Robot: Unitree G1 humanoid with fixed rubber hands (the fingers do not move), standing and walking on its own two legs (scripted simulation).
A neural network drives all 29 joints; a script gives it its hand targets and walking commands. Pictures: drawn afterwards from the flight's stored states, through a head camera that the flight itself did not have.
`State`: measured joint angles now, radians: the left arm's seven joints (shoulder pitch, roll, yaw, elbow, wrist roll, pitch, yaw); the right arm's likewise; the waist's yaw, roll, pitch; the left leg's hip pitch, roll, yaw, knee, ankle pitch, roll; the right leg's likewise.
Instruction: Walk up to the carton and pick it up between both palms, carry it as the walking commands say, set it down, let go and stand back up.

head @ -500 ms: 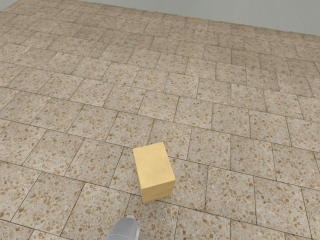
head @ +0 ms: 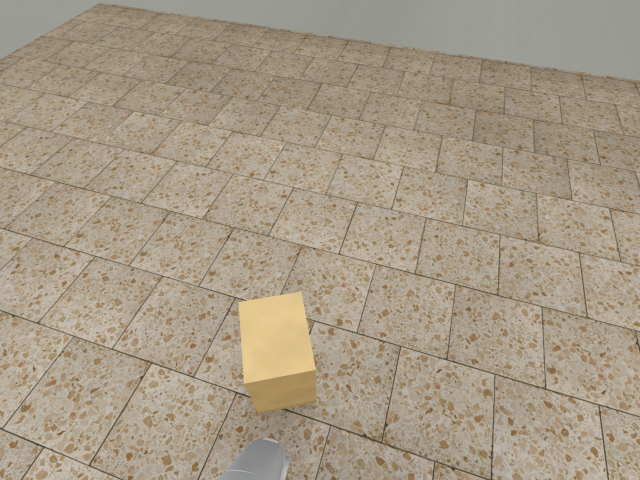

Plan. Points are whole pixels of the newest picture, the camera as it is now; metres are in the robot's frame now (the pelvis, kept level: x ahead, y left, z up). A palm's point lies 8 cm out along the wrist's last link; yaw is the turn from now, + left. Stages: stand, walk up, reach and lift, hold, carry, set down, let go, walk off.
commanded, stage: walk up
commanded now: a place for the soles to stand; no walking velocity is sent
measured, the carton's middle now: (279, 354) +0.51 +0.18 -0.61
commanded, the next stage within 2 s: none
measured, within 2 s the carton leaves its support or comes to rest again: neither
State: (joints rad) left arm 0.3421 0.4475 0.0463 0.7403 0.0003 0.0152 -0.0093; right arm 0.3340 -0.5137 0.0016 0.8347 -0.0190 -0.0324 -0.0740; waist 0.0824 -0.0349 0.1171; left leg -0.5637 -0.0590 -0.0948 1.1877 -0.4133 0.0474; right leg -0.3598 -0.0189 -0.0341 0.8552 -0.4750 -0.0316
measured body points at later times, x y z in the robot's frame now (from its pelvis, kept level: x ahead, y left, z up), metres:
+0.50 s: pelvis +0.01 +0.03 -0.01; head +0.05 +0.03 +0.44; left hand +0.11 +0.37 -0.10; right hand +0.12 -0.31 -0.10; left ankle +0.11 +0.14 -0.71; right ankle +0.01 -0.08 -0.70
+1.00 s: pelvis +0.02 +0.04 -0.01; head +0.05 +0.04 +0.44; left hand +0.09 +0.38 -0.10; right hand +0.17 -0.29 -0.10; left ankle +0.04 +0.18 -0.70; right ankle +0.04 -0.08 -0.71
